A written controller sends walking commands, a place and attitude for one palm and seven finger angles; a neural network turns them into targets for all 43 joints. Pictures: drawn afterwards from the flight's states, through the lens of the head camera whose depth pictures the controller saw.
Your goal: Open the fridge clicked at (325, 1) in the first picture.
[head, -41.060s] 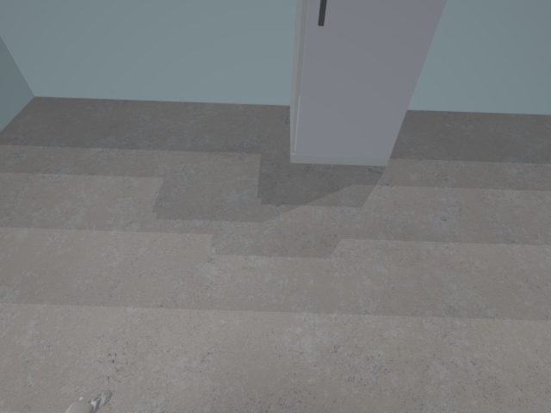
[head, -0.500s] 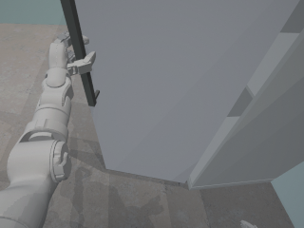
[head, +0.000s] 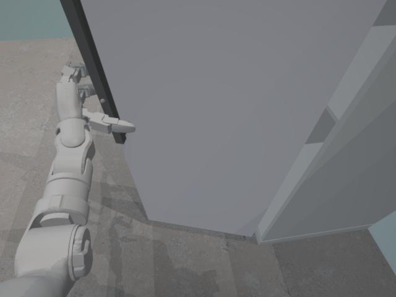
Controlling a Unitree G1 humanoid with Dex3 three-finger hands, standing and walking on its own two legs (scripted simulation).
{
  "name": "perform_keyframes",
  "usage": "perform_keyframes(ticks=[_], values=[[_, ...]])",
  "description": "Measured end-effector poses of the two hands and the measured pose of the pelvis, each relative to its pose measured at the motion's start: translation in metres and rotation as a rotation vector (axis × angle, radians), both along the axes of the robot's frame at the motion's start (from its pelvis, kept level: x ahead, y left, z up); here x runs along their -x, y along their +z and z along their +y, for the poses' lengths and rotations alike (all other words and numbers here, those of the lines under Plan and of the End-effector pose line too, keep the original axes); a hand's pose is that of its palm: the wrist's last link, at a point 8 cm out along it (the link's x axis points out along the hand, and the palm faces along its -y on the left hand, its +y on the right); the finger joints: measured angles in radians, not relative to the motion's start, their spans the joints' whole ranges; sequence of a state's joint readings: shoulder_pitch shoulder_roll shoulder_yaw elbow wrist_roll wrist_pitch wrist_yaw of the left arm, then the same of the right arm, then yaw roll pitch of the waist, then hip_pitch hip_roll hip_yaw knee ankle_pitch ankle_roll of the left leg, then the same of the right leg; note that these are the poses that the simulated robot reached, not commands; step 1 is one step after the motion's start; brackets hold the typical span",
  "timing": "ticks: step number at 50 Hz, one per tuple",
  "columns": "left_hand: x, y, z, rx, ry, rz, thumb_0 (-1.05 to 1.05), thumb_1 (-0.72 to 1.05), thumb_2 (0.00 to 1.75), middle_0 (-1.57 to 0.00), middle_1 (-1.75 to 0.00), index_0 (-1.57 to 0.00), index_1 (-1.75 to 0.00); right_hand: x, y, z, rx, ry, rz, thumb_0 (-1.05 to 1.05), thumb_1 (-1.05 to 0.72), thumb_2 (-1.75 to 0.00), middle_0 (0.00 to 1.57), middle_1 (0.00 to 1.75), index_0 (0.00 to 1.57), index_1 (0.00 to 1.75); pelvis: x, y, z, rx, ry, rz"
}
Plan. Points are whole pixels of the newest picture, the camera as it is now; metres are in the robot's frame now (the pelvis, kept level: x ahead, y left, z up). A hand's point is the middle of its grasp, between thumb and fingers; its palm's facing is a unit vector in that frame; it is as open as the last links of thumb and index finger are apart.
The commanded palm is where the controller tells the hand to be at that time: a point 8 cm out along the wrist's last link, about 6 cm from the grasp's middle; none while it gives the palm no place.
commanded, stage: slip the hand off the handle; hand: left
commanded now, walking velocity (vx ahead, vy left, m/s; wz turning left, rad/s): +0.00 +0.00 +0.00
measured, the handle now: (95, 49) +0.51 +0.18 +0.24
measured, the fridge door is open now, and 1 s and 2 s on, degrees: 72 72 72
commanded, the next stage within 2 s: draw the hand back to the body in 1.66 s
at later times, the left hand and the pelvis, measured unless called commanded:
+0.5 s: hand (67, 101) +0.46 +0.26 +0.15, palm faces +0.32 -0.93 -0.16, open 14.7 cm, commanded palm +0.43 +0.30 +0.15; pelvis +0.01 -0.03 +0.00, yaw +2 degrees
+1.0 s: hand (43, 133) +0.39 +0.29 +0.14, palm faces +0.32 -0.94 -0.14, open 14.7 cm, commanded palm +0.35 +0.32 +0.15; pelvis +0.02 +0.01 +0.00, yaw +1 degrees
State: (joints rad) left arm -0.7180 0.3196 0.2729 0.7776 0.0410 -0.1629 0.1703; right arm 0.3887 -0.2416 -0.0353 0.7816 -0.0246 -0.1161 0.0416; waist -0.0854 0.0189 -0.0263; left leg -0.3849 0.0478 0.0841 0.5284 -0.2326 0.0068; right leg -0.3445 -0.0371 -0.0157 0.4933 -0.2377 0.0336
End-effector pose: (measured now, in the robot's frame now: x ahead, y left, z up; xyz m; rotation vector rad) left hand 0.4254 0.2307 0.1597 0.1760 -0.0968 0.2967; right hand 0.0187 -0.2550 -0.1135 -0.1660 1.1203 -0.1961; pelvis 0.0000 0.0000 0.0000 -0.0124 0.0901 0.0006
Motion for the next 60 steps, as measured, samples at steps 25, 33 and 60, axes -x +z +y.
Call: perform_keyframes(ticks=[25,33,60], values=[[-0.001,-0.002,0.071,0.018,0.037,0.056,-0.02,-0.55,0.2,-0.26,-1.15,-0.26,-1.15,-0.016,0.006,-0.06,0.116,0.0,0.05,0.01,-0.91,-0.9,0.2,0.3,0.2,0.3,-0.007,-0.004,-0.031,0.003,0.027,0.031],[-0.009,-0.004,0.093,0.021,0.008,0.064,-0.02,-0.55,0.2,-0.26,-1.15,-0.26,-1.15,-0.012,0.006,-0.043,0.112,-0.035,0.077,0.01,-0.91,-0.9,0.2,0.3,0.2,0.3,-0.016,-0.005,-0.017,0.008,0.018,0.052],[0.105,-0.001,0.093,0.03,0.016,0.03,-0.02,-0.55,0.2,-0.26,-1.15,-0.26,-1.15,-0.144,0.03,0.022,0.043,0.172,-0.347,0.01,-0.91,-0.9,0.21,0.3,0.2,0.3,-0.001,-0.001,-0.005,0.012,0.061,-0.065]])
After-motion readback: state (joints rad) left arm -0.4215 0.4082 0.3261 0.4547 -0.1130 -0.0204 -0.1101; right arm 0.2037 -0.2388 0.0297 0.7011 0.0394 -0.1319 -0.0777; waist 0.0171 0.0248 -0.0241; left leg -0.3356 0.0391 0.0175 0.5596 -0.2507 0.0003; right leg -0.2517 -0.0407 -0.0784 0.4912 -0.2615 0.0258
